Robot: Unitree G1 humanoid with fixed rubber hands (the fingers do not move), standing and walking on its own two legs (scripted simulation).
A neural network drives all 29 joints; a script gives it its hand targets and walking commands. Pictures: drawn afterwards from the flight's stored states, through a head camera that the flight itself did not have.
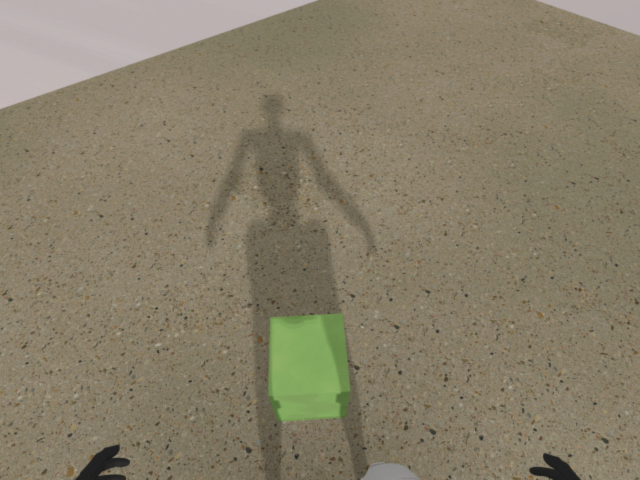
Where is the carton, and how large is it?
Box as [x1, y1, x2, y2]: [268, 313, 350, 421]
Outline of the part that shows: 342,313 270,317 268,396 278,421 345,417 350,391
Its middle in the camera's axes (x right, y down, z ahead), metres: -0.03 +0.37 +1.11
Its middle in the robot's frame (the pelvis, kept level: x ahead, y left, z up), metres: +0.46 +0.05 -0.63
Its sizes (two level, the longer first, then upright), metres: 0.210 0.200 0.250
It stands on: the floor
